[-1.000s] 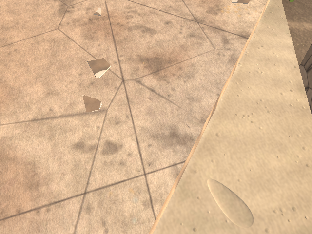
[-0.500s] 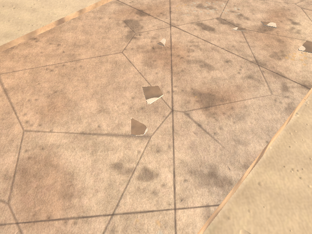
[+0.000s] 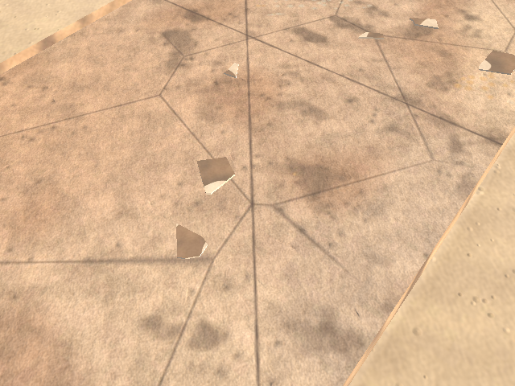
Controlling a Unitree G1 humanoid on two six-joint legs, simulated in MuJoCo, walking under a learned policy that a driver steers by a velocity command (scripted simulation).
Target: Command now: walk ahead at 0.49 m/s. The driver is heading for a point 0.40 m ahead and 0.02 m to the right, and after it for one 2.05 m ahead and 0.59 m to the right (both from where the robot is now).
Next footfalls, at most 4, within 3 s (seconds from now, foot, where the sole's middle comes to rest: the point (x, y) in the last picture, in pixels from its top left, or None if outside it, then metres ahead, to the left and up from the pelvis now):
0.46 left None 0.39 0.05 -0.63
0.98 right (351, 327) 0.56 -0.18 -0.63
1.46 left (251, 314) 0.61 0.05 -0.63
1.78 right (319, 369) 0.47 -0.10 -0.63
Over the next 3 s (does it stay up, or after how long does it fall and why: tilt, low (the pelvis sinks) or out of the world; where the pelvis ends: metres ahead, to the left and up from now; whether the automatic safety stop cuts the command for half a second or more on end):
stays up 0.57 -0.05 0.14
